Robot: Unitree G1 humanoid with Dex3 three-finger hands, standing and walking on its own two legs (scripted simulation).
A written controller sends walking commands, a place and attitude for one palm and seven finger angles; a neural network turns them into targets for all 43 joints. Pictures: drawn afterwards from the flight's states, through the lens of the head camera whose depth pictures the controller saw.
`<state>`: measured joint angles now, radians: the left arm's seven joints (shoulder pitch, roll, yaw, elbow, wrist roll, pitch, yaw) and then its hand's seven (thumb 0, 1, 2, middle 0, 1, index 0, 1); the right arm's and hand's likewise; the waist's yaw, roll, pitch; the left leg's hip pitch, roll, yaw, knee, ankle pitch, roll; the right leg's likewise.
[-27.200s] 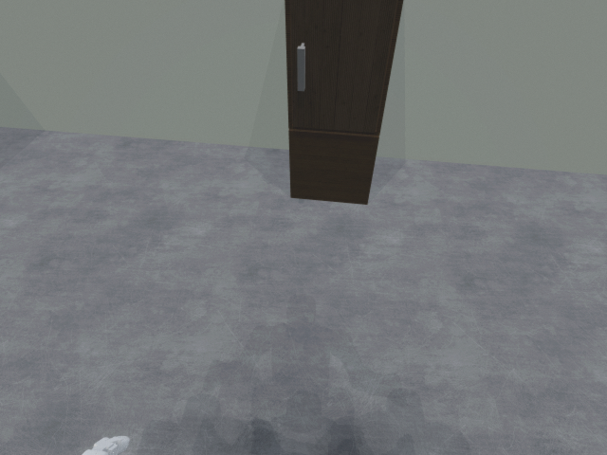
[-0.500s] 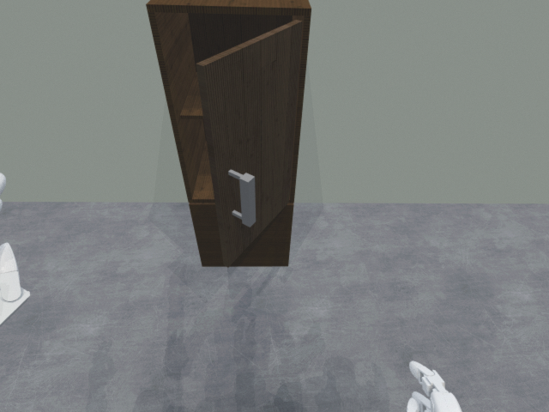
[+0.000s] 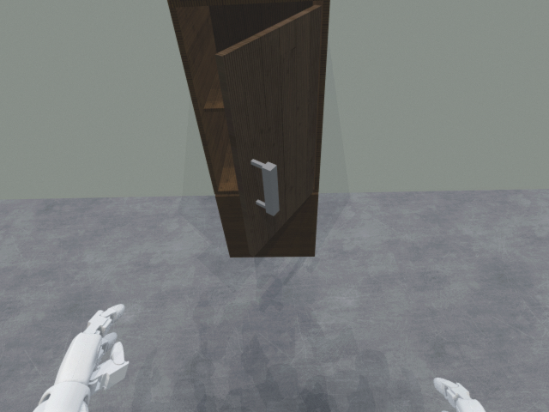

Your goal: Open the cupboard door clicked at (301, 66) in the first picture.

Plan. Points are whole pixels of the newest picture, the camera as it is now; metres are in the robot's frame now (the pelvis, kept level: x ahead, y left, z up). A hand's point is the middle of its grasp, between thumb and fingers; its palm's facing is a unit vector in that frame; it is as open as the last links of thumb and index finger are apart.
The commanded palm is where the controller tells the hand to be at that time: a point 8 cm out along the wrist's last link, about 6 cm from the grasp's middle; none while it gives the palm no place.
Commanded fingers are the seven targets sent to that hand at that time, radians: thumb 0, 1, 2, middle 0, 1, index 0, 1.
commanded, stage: let the arm hang, fingers relaxed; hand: left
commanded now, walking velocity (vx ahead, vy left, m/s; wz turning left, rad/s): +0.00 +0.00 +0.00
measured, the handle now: (264, 187) +0.65 +0.07 -0.07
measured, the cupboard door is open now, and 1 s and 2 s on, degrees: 55 55 55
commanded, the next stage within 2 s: look to check the result in 0.94 s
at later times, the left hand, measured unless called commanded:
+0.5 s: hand out of the picture -0.07 +0.18 -0.16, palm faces +0.04 -0.97 -0.26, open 7.4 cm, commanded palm none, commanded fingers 0.00 0.90 0.90 -0.20 -0.30 -0.20 -0.30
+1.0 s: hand out of the picture +0.05 +0.14 -0.16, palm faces +0.02 -0.97 -0.23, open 7.4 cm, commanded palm none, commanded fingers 0.00 0.90 0.90 -0.20 -0.30 -0.20 -0.30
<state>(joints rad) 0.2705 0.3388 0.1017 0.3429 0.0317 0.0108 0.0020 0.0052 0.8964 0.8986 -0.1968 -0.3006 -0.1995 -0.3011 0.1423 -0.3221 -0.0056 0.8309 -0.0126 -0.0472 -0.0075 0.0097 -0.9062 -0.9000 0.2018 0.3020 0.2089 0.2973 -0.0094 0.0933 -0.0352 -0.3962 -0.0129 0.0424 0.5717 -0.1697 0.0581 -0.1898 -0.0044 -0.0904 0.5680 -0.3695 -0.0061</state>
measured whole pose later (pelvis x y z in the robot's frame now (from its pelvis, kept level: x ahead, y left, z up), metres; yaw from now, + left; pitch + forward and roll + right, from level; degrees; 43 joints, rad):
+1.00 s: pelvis +0.02 -0.04 +0.01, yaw +1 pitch -3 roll +0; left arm 0.22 0.18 0.01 1.11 0.01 -0.01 0.02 0.00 0.90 0.90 -0.20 -0.30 -0.20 -0.30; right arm 0.21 -0.21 -0.01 1.15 -0.02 0.02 -0.03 0.00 -0.91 -0.90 0.20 0.30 0.20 0.30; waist -0.02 0.01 0.06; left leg -0.24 0.01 0.01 0.42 -0.12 -0.01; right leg -0.02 0.04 -0.11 0.38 -0.32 -0.06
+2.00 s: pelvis +0.03 -0.04 +0.00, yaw -7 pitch -1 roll +0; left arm 0.28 0.17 0.07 1.06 0.01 0.05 0.01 0.01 0.90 0.90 -0.20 -0.30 -0.20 -0.30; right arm 0.23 -0.18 -0.05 1.07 -0.03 0.04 -0.06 0.00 -0.91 -0.90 0.20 0.30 0.21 0.30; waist 0.01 -0.01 0.08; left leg -0.30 0.08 0.13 0.58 -0.25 -0.01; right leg -0.14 0.07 0.01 0.57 -0.40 -0.07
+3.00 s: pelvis +0.01 -0.09 +0.00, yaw -40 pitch +1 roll +0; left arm 0.19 0.25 0.07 0.88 0.03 0.03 -0.02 0.01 0.90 0.90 -0.20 -0.30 -0.20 -0.30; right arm 0.20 -0.28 -0.06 0.91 -0.02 0.07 -0.01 0.01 -0.91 -0.90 0.20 0.30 0.21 0.30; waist 0.01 0.02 0.11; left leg -0.45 0.08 0.02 1.07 -0.51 -0.05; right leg -0.33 0.02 0.03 0.62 -0.31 -0.02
